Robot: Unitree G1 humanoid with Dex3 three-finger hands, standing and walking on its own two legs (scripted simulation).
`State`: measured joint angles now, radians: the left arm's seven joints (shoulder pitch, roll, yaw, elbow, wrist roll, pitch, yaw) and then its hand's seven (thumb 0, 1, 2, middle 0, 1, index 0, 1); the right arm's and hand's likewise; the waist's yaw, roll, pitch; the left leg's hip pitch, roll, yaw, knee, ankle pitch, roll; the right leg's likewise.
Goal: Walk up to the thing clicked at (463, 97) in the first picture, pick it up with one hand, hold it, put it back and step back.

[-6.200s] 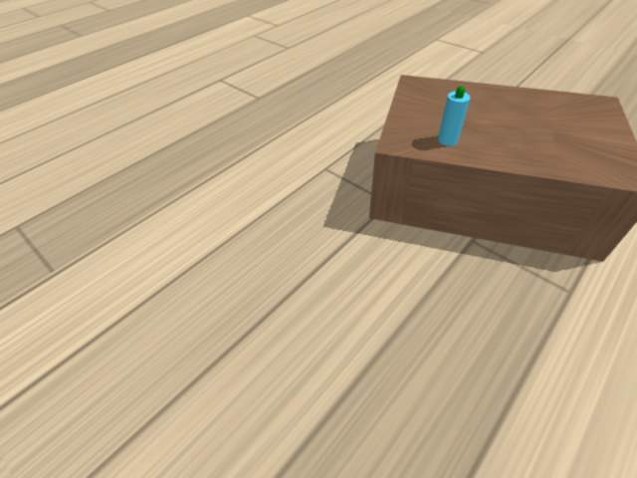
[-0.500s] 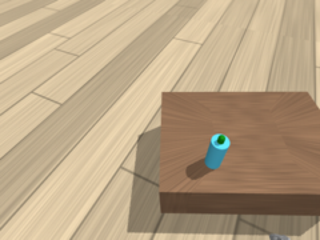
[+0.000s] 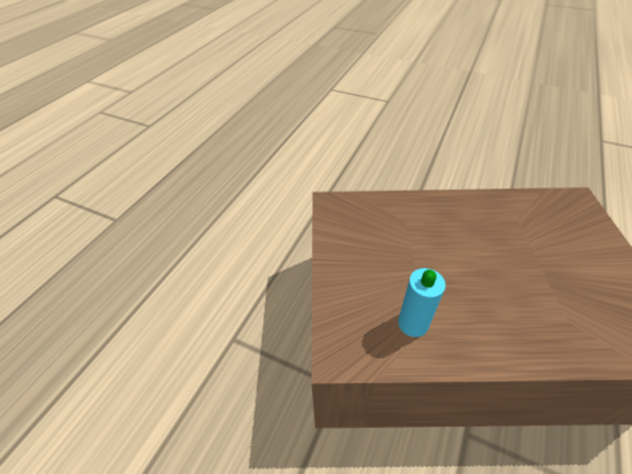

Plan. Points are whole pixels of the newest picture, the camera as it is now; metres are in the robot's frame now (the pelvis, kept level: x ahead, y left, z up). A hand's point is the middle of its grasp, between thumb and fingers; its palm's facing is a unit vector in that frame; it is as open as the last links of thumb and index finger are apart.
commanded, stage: stand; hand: right
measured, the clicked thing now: (421, 300) +0.55 -0.21 -0.31
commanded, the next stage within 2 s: go down in 1.76 s
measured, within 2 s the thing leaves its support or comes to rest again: neither
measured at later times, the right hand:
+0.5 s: hand out of the picture +0.09 -0.25 -0.16, palm faces -0.01 +0.94 -0.33, open 7.4 cm
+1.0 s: hand out of the picture +0.10 -0.25 -0.16, palm faces -0.02 +0.94 -0.34, open 7.4 cm
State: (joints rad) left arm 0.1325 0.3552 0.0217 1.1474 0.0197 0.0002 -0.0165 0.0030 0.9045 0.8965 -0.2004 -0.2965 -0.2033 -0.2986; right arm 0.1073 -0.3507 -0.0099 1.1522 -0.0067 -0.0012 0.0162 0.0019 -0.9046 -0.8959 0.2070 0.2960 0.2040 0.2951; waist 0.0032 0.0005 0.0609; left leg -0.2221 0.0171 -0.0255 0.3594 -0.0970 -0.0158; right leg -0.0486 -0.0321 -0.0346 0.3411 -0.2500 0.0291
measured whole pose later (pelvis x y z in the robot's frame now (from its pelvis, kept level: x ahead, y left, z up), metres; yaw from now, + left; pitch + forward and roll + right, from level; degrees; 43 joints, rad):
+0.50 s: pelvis +0.01 +0.00 +0.00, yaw -1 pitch -2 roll +0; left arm 0.12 0.35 0.01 1.12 0.01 0.00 -0.01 0.00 0.90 0.90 -0.20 -0.30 -0.20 -0.30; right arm 0.08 -0.35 0.00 1.15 0.00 -0.01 0.01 0.00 -0.90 -0.90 0.21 0.30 0.20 0.30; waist 0.01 0.00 0.05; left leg -0.21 0.02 -0.01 0.37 -0.12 -0.02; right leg -0.03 -0.03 -0.02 0.33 -0.26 0.03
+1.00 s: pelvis +0.02 +0.00 +0.00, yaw -1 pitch -2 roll +0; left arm 0.13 0.35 0.02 1.12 0.01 0.00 -0.01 0.00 0.90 0.90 -0.20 -0.30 -0.20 -0.30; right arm 0.08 -0.35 0.00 1.14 0.00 -0.01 0.01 0.00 -0.90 -0.90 0.21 0.30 0.20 0.30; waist 0.01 0.00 0.06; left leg -0.20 0.02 -0.01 0.37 -0.13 -0.02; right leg -0.02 -0.03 -0.02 0.32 -0.26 0.03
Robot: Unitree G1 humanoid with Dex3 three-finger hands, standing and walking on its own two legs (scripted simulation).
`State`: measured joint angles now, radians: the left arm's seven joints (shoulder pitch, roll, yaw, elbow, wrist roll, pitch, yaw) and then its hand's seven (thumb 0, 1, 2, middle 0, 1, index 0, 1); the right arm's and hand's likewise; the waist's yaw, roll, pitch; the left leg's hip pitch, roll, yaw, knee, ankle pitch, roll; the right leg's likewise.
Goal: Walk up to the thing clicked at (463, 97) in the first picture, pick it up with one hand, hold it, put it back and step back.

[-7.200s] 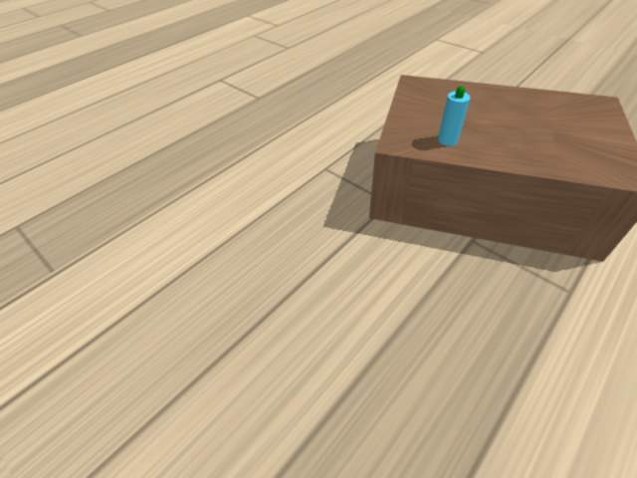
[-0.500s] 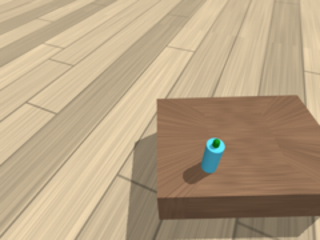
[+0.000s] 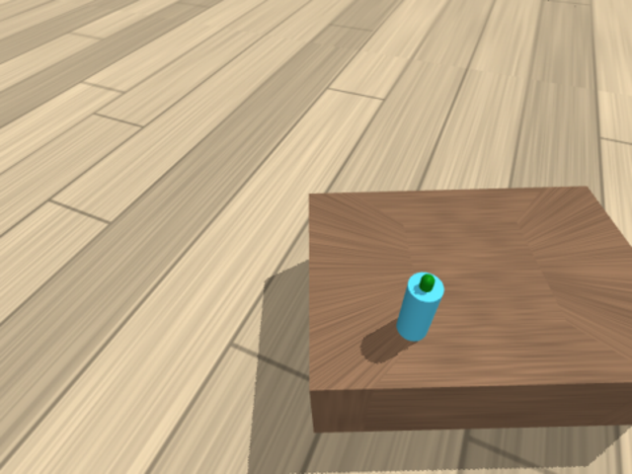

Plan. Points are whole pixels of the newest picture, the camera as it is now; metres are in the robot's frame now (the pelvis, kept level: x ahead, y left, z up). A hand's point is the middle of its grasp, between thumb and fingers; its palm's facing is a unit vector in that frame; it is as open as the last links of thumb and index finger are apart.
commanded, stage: stand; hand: right
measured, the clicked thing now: (419, 304) +0.53 -0.20 -0.31
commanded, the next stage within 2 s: go down in 0.76 s
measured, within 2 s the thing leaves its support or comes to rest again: neither
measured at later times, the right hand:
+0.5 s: hand out of the picture +0.08 -0.25 -0.16, palm faces -0.03 +0.94 -0.34, open 7.4 cm
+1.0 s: hand out of the picture +0.12 -0.24 -0.16, palm faces +0.06 +0.95 -0.31, open 8.7 cm
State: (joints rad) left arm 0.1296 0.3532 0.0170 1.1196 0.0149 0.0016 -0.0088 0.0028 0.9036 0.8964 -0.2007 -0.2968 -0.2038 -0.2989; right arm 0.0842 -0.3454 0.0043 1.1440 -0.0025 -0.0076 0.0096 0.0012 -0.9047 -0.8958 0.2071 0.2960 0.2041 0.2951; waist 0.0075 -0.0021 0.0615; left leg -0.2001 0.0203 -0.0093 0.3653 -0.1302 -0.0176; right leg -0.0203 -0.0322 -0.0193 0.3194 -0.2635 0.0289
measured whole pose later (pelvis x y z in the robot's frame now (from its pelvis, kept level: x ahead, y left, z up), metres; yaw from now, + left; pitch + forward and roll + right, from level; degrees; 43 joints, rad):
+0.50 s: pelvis +0.00 +0.00 +0.00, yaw +0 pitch -2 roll +0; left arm 0.15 0.35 0.02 1.11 0.02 0.00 -0.01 0.00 0.90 0.90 -0.20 -0.30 -0.20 -0.30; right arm 0.10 -0.35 0.00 1.14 0.00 0.00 0.01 0.00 -0.90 -0.90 0.21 0.30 0.20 0.30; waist 0.01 0.00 0.06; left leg -0.20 0.02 -0.01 0.37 -0.13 -0.02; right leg -0.01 -0.03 -0.02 0.31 -0.26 0.03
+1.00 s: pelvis -0.01 +0.01 -0.01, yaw -2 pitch +2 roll +0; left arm 0.20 0.32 0.03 0.90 -0.03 -0.04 0.02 0.00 0.91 0.91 -0.21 -0.30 -0.20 -0.31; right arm -0.01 -0.32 -0.10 1.08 -0.02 -0.02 0.01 0.00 -0.76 -0.75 0.14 0.19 0.13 0.19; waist 0.01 0.01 0.06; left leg -0.34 0.03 0.02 0.47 -0.16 -0.01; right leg -0.18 -0.03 0.01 0.46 -0.31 0.03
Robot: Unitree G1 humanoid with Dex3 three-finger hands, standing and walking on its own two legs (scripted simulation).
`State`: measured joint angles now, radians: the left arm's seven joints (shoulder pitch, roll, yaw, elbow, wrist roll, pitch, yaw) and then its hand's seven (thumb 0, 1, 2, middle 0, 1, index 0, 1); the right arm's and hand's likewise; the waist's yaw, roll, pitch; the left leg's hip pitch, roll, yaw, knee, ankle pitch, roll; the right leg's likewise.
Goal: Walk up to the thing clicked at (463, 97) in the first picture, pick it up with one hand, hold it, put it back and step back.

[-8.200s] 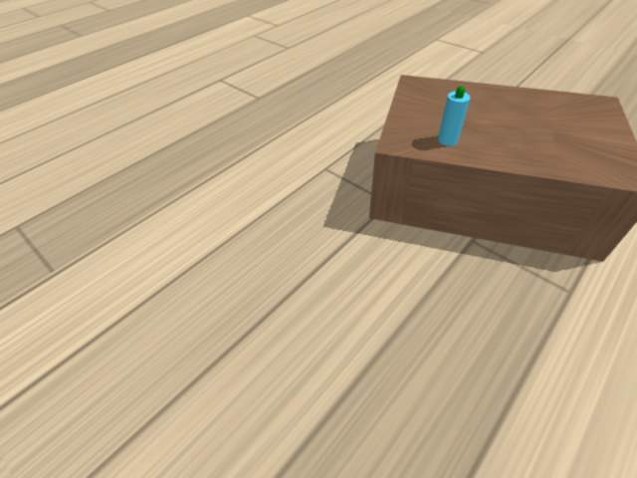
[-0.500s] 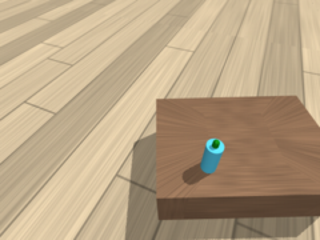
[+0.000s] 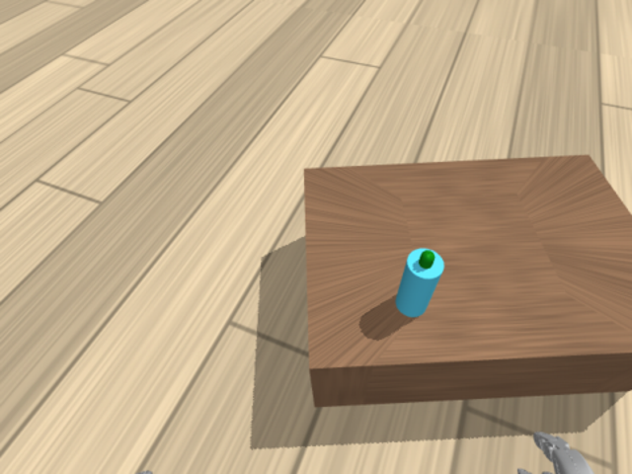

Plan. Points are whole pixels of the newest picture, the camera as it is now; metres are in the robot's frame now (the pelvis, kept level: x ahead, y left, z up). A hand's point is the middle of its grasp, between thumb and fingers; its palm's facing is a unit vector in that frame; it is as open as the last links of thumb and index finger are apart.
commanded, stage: go down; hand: right
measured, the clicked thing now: (419, 280) +0.55 -0.19 -0.30
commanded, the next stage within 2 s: none
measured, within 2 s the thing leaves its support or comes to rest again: neither
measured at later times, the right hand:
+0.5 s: hand out of the picture +0.15 -0.27 -0.15, palm faces +0.02 +0.95 -0.33, open 16.9 cm
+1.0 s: hand out of the picture +0.15 -0.27 -0.14, palm faces +0.03 +0.95 -0.32, open 17.5 cm
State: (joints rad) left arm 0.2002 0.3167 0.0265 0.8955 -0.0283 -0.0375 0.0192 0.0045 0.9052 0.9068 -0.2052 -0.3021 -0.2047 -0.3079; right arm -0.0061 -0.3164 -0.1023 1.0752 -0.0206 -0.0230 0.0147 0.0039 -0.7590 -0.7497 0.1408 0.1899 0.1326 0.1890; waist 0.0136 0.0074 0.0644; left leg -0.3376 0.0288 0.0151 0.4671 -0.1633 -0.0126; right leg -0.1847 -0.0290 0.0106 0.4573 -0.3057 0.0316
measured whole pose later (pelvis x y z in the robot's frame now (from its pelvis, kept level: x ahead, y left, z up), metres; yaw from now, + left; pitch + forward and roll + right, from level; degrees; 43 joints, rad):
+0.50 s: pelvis +0.02 -0.02 -0.02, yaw -2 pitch +8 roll +1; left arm 0.21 0.24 0.00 0.69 -0.02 -0.14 0.06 0.01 0.89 0.90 -0.20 -0.30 -0.20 -0.31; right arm 0.17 -0.31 -0.12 0.57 -0.09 0.27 0.06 -0.01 0.39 -0.04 0.07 0.04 0.06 0.04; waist 0.01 -0.01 -0.03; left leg -0.53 0.05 0.05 0.67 -0.28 -0.03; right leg -0.42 -0.02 0.05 0.73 -0.45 0.01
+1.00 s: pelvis +0.02 -0.02 -0.05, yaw -3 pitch +12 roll +3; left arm 0.25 0.24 -0.01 0.59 -0.02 -0.18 0.09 0.01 0.89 0.91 -0.20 -0.29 -0.19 -0.31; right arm 0.36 -0.34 -0.11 0.17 -0.03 0.48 0.05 -0.01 0.55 -0.01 0.07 0.04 0.06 0.04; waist 0.03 -0.03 -0.13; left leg -0.68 0.04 0.07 0.86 -0.38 -0.04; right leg -0.59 -0.02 0.08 0.95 -0.57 0.01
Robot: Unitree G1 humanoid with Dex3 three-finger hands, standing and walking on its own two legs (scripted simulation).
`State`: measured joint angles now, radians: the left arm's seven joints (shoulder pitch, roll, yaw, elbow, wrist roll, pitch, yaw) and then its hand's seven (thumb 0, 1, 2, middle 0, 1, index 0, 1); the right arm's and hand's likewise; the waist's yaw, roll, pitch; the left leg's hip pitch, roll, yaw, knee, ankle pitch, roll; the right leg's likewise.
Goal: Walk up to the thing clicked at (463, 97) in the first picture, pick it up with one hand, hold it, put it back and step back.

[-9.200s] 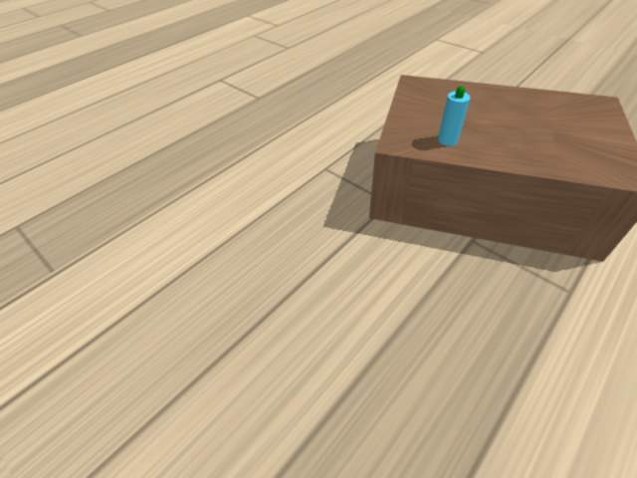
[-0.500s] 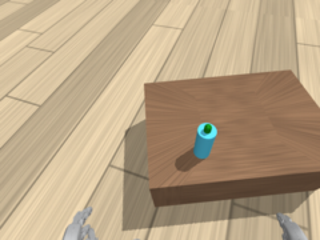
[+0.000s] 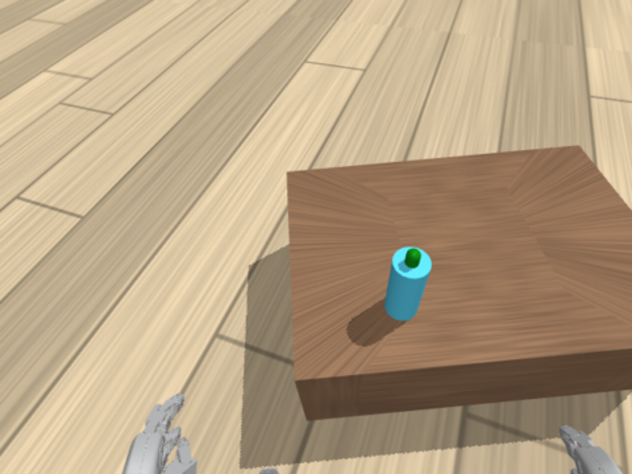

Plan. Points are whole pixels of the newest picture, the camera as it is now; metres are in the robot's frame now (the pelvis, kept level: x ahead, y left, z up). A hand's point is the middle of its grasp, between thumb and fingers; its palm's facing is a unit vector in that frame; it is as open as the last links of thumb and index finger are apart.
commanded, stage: go down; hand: right
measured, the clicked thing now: (407, 281) +0.53 -0.14 -0.25
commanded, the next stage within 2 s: approach in 1.86 s
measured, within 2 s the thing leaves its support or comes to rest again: neither
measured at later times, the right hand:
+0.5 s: hand (564, 352) +0.29 -0.29 -0.04, palm faces +0.15 +0.96 -0.24, open 17.2 cm
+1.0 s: hand (569, 272) +0.39 -0.32 +0.00, palm faces +0.12 +0.99 -0.08, open 17.3 cm
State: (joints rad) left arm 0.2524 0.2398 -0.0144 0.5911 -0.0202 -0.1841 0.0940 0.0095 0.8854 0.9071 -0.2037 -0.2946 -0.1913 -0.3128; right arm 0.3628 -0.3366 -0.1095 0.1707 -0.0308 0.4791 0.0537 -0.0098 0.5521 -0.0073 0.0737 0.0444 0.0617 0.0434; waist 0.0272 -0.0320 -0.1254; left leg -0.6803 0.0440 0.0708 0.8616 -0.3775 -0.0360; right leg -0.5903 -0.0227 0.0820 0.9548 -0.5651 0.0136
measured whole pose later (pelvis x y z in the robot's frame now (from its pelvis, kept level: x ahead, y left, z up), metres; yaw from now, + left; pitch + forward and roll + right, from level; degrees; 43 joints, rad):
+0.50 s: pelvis -0.03 +0.01 -0.01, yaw +0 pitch +13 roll +3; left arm 0.25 0.26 -0.04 0.68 -0.01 -0.26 0.15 0.01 0.89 0.89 -0.21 -0.29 -0.20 -0.30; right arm -0.21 -0.53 -0.34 0.59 0.06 0.27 0.20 -0.01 0.48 -0.02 0.08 0.04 0.07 0.04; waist 0.07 -0.01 -0.08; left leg -0.78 0.04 0.08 0.91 -0.35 -0.02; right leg -0.70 -0.02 0.10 1.02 -0.54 0.03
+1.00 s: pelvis -0.05 +0.01 -0.03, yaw +1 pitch +21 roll +2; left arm 0.33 0.31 -0.05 0.68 0.01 -0.16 0.06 0.01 0.89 0.89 -0.20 -0.30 -0.20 -0.30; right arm -0.72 -0.79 -0.58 1.22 0.05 -0.21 0.48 -0.02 0.50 -0.02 0.08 0.04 0.06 0.04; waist 0.13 0.03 -0.07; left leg -1.03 0.04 0.05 1.01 -0.34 -0.02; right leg -0.94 -0.02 0.07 1.12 -0.55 0.03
